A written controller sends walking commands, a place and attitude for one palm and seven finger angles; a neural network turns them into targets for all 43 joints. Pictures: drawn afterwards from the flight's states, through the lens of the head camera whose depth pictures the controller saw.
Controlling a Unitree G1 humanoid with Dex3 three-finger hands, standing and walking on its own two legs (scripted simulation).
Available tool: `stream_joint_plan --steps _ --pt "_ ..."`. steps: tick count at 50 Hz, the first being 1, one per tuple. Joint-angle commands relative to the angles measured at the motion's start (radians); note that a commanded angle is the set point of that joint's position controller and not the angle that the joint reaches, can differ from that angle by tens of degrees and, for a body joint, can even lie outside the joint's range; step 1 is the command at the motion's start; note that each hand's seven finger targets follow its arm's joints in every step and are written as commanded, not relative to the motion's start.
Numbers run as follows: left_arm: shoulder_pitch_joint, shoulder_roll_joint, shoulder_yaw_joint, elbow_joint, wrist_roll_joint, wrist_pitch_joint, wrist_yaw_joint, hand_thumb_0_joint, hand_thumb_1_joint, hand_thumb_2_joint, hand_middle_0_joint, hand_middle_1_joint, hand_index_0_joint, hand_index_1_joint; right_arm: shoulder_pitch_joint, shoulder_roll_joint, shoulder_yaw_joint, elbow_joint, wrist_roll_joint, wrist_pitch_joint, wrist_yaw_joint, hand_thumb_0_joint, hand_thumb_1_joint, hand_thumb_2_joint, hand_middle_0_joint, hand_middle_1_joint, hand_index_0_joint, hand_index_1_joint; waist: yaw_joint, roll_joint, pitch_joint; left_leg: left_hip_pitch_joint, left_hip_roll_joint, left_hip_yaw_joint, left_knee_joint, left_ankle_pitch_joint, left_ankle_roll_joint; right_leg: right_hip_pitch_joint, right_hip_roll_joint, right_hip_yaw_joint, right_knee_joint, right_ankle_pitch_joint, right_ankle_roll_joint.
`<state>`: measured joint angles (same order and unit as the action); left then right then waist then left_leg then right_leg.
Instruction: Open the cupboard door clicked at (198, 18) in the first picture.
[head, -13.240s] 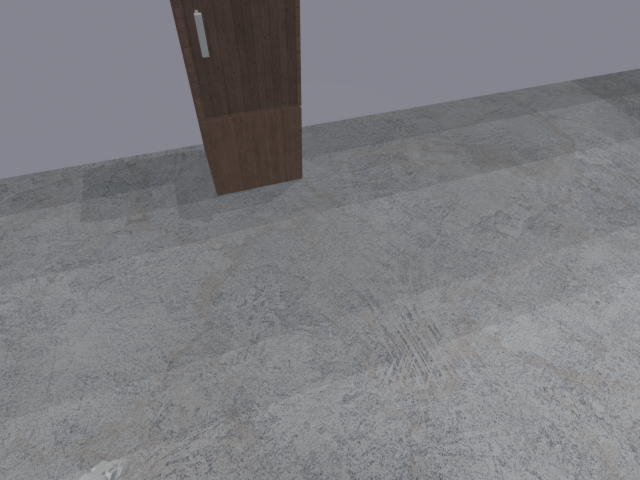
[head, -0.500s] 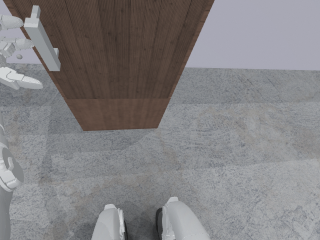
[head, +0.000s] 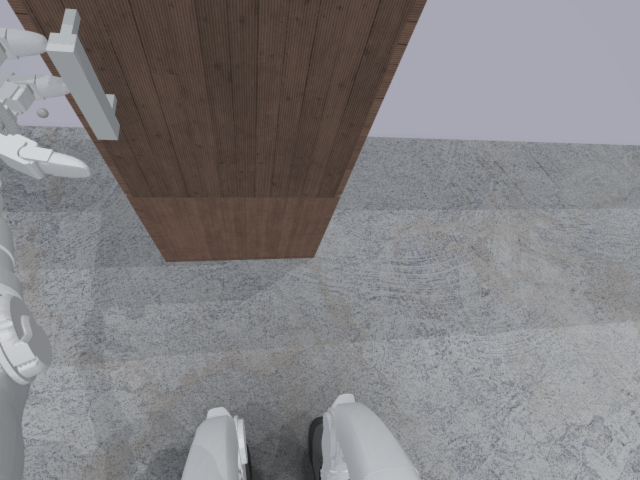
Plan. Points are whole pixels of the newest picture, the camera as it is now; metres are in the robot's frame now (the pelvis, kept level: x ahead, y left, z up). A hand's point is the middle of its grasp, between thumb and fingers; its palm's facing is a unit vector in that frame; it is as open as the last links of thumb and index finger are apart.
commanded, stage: slide the fingers in behind the handle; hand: left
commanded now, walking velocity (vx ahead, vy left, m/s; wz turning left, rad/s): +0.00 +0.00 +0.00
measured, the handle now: (91, 79) +0.56 +0.22 +0.06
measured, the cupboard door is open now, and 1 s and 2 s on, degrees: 0 0 0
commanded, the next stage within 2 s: close the thumb around the handle in 1.30 s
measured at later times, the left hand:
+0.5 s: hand (82, 115) +0.52 +0.22 +0.06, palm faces +0.00 -1.00 -0.01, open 13.8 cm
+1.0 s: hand (111, 117) +0.52 +0.20 +0.06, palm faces +0.02 -1.00 -0.01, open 13.9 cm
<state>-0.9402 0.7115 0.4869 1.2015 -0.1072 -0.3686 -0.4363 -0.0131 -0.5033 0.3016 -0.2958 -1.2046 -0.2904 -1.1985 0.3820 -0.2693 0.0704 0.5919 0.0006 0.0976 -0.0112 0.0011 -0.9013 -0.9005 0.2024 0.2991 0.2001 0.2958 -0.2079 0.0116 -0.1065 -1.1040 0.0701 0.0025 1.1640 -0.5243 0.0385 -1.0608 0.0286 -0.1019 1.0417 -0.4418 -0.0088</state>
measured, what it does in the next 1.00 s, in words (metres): stands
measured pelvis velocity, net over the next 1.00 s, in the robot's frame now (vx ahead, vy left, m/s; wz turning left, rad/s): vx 0.00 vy -0.01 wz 0.02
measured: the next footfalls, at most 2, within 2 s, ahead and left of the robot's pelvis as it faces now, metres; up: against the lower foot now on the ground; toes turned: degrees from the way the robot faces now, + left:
none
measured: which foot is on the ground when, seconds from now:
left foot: down 0.00-1.00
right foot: down 0.00-1.00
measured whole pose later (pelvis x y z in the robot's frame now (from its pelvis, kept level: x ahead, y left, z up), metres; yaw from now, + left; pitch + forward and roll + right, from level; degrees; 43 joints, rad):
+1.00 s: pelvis +0.00 -0.01 +0.00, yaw +1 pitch +25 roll -4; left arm -0.94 0.53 0.39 1.19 -0.08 -0.43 -0.26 -0.01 -0.50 0.30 -0.30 -1.21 -0.31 -1.23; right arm 0.38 -0.25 0.05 0.62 -0.02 0.08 0.02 0.00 -0.90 -0.90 0.20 0.30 0.20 0.30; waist -0.20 0.02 -0.12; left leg -1.08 0.06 0.00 1.16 -0.52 0.03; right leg -1.05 0.02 -0.10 1.06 -0.45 -0.02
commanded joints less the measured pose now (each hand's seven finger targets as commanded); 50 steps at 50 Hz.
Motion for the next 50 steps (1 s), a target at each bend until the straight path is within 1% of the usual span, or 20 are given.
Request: stream_joint_plan --steps 1,4,6,11,15,18,20,22,29,31,32,35,36,40,41,43,44,46,49,50 --pt "-0.429 0.234 -0.016 -0.215 -0.002 -0.062 0.008 0.0 -0.5 0.3 -0.3 -1.2 -0.3 -1.2 0.199 -0.208 -0.076 -0.014 -0.012 -0.013 -0.008 0.0 -0.9 -0.9 0.2 0.3 0.2 0.3 -0.011 0.255 -0.491 0.486 -0.021 -0.092 -0.112 0.491 -0.011 0.128 0.031 0.048 -0.085 0.262 -0.015" --pt "-0.416 0.183 -0.038 -0.26 -0.01 -0.072 0.008 0.0 -0.5 0.3 -0.3 -1.2 -0.3 -1.2 0.207 -0.205 -0.083 -0.013 -0.014 -0.015 -0.003 0.0 -0.9 -0.9 0.2 0.3 0.2 0.3 -0.003 0.28 -0.558 0.571 -0.016 -0.108 -0.111 0.582 -0.019 0.115 0.032 0.041 -0.078 0.289 -0.018" --pt "-0.418 0.138 -0.066 -0.269 -0.019 -0.069 0.008 0.0 -0.5 0.3 -0.3 -1.2 -0.3 -1.2 0.199 -0.202 -0.086 -0.007 -0.013 -0.015 -0.001 0.0 -0.9 -0.9 0.2 0.3 0.2 0.3 -0.012 0.273 -0.545 0.58 -0.014 -0.11 -0.114 0.577 -0.02 0.101 0.033 0.038 -0.087 0.281 -0.016" --pt "-0.433 0.157 -0.026 -0.232 -0.029 -0.057 0.042 0.0 -0.5 0.3 -0.3 -1.2 -0.3 -1.2 0.198 -0.203 -0.086 -0.005 -0.01 -0.016 -0.005 0.0 -0.9 -0.9 0.2 0.3 0.2 0.3 -0.014 0.186 -0.495 0.493 -0.021 -0.103 -0.125 0.485 -0.011 0.134 0.031 0.039 -0.09 0.257 -0.012" --pt "-0.427 0.222 0.008 -0.22 0.01 -0.071 0.091 0.0 -0.5 0.3 -0.3 -1.2 -0.3 -1.2 0.195 -0.2 -0.077 -0.022 -0.015 -0.019 -0.002 0.0 -0.9 -0.9 0.2 0.3 0.2 0.3 0.004 0.205 -0.483 0.448 -0.027 -0.088 -0.125 0.465 -0.011 0.161 0.028 0.05 -0.079 0.259 -0.014" --pt "-0.437 0.158 -0.04 -0.264 0.024 -0.101 0.107 0.0 -0.5 0.3 -0.3 -1.2 -0.3 -1.2 0.195 -0.189 -0.081 -0.027 -0.02 -0.023 0.006 0.0 -0.9 -0.9 0.2 0.3 0.2 0.3 -0.001 0.253 -0.511 0.512 -0.024 -0.094 -0.12 0.511 -0.016 0.128 0.029 0.046 -0.071 0.266 -0.018" --pt "-0.435 0.132 -0.059 -0.243 0.023 -0.098 0.102 0.0 -0.5 0.3 -0.3 -1.2 -0.3 -1.2 0.192 -0.193 -0.082 -0.02 -0.019 -0.018 0.008 0.0 -0.9 -0.9 0.2 0.3 0.2 0.3 -0.012 0.233 -0.496 0.515 -0.019 -0.099 -0.121 0.5 -0.02 0.111 0.03 0.043 -0.075 0.253 -0.016" --pt "-0.425 0.131 -0.045 -0.211 0.005 -0.088 0.097 0.0 -0.5 0.3 -0.3 -1.2 -0.3 -1.2 0.194 -0.198 -0.084 -0.019 -0.016 -0.019 0.008 0.0 -0.9 -0.9 0.2 0.3 0.2 0.3 -0.011 0.189 -0.494 0.476 -0.023 -0.096 -0.127 0.452 -0.015 0.144 0.032 0.045 -0.083 0.242 -0.015" --pt "-0.468 0.082 -0.077 -0.255 0.004 -0.1 0.106 0.0 -0.5 0.3 -0.3 -1.2 -0.3 -1.2 0.204 -0.193 -0.089 -0.001 -0.022 -0.025 0.009 0.0 -0.9 -0.9 0.2 0.3 0.2 0.3 -0.015 0.221 -0.536 0.527 -0.023 -0.102 -0.118 0.51 -0.019 0.125 0.03 0.044 -0.076 0.27 -0.016" --pt "-0.434 0.077 -0.074 -0.237 0.004 -0.099 0.112 0.0 -0.5 0.3 -0.3 -1.2 -0.3 -1.2 0.202 -0.191 -0.09 -0.003 -0.021 -0.025 0.011 0.0 -0.9 -0.9 0.2 0.3 0.2 0.3 -0.009 0.188 -0.527 0.488 -0.028 -0.093 -0.119 0.474 -0.013 0.154 0.03 0.05 -0.083 0.268 -0.014" --pt "-0.453 0.058 -0.092 -0.234 0.002 -0.096 0.114 0.0 -0.5 0.3 -0.3 -1.2 -0.3 -1.2 0.197 -0.188 -0.089 0.0 -0.018 -0.025 0.011 0.0 -0.9 -0.9 0.2 0.3 0.2 0.3 -0.023 0.178 -0.505 0.469 -0.029 -0.089 -0.121 0.446 -0.011 0.154 0.03 0.052 -0.087 0.26 -0.013" --pt "-0.455 0.066 -0.078 -0.248 0.002 -0.1 0.125 0.0 -0.5 0.3 -0.3 -1.2 -0.3 -1.2 0.201 -0.188 -0.091 0.0 -0.021 -0.025 0.012 0.0 -0.9 -0.9 0.2 0.3 0.2 0.3 -0.009 0.209 -0.521 0.497 -0.029 -0.092 -0.124 0.477 -0.015 0.154 0.029 0.049 -0.081 0.273 -0.017" --pt "-0.444 0.043 -0.095 -0.247 0.006 -0.101 0.129 0.0 -0.5 0.3 -0.3 -1.2 -0.3 -1.2 0.199 -0.185 -0.091 -0.003 -0.021 -0.026 0.015 0.0 -0.9 -0.9 0.2 0.3 0.2 0.3 -0.007 0.213 -0.523 0.497 -0.032 -0.092 -0.125 0.48 -0.016 0.153 0.028 0.048 -0.082 0.272 -0.016" --pt "-0.466 -0.001 -0.132 -0.259 0.013 -0.112 0.146 0.0 -0.5 0.3 -0.3 -1.2 -0.3 -1.2 0.196 -0.182 -0.095 0.006 -0.023 -0.025 0.018 0.0 -0.9 -0.9 0.2 0.3 0.2 0.3 -0.021 0.232 -0.505 0.537 -0.026 -0.1 -0.125 0.492 -0.022 0.109 0.029 0.042 -0.082 0.259 -0.018" --pt "-0.45 0.002 -0.12 -0.243 0.009 -0.109 0.155 0.0 -0.5 0.3 -0.3 -1.2 -0.3 -1.2 0.197 -0.183 -0.095 0.005 -0.024 -0.025 0.018 0.0 -0.9 -0.9 0.2 0.3 0.2 0.3 -0.018 0.199 -0.491 0.517 -0.027 -0.098 -0.126 0.479 -0.019 0.12 0.029 0.042 -0.086 0.257 -0.017" --pt "-0.474 -0.007 -0.121 -0.244 0.006 -0.114 0.167 0.0 -0.5 0.3 -0.3 -1.2 -0.3 -1.2 0.198 -0.183 -0.095 0.005 -0.026 -0.028 0.018 0.0 -0.9 -0.9 0.2 0.3 0.2 0.3 -0.024 0.208 -0.492 0.512 -0.03 -0.098 -0.123 0.479 -0.017 0.116 0.028 0.042 -0.08 0.26 -0.019" --pt "-0.483 0.016 -0.105 -0.252 0.009 -0.116 0.173 0.0 -0.5 0.3 -0.3 -1.2 -0.3 -1.2 0.199 -0.184 -0.095 0.007 -0.026 -0.028 0.019 0.0 -0.9 -0.9 0.2 0.3 0.2 0.3 -0.021 0.191 -0.515 0.502 -0.031 -0.092 -0.119 0.478 -0.015 0.143 0.028 0.048 -0.079 0.276 -0.015" --pt "-0.473 0.036 -0.095 -0.232 0.018 -0.117 0.181 0.0 -0.5 0.3 -0.3 -1.2 -0.3 -1.2 0.197 -0.183 -0.093 0.006 -0.025 -0.028 0.017 0.0 -0.9 -0.9 0.2 0.3 0.2 0.3 -0.019 0.172 -0.499 0.461 -0.035 -0.083 -0.119 0.457 -0.011 0.175 0.026 0.056 -0.082 0.285 -0.014" --pt "-0.47 0.039 -0.099 -0.249 0.033 -0.13 0.178 0.0 -0.5 0.3 -0.3 -1.2 -0.3 -1.2 0.196 -0.179 -0.093 0.001 -0.026 -0.028 0.02 0.0 -0.9 -0.9 0.2 0.3 0.2 0.3 -0.009 0.202 -0.531 0.481 -0.038 -0.083 -0.116 0.478 -0.013 0.183 0.026 0.058 -0.073 0.301 -0.016" --pt "-0.464 0.014 -0.12 -0.249 0.031 -0.131 0.174 0.0 -0.5 0.3 -0.3 -1.2 -0.3 -1.2 0.189 -0.176 -0.093 -0.001 -0.025 -0.028 0.021 0.0 -0.9 -0.9 0.2 0.3 0.2 0.3 -0.012 0.213 -0.526 0.492 -0.037 -0.082 -0.116 0.478 -0.014 0.171 0.026 0.057 -0.076 0.297 -0.017"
